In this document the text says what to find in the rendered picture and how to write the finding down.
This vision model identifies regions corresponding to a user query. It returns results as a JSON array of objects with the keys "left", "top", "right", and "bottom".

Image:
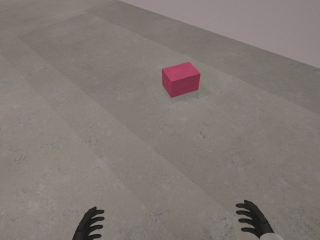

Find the robot left hand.
[{"left": 72, "top": 206, "right": 105, "bottom": 240}]

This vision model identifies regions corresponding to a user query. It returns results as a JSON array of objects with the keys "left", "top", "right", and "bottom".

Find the carton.
[{"left": 162, "top": 62, "right": 201, "bottom": 98}]

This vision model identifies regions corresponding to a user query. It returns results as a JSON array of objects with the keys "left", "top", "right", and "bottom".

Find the robot right hand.
[{"left": 235, "top": 200, "right": 275, "bottom": 239}]

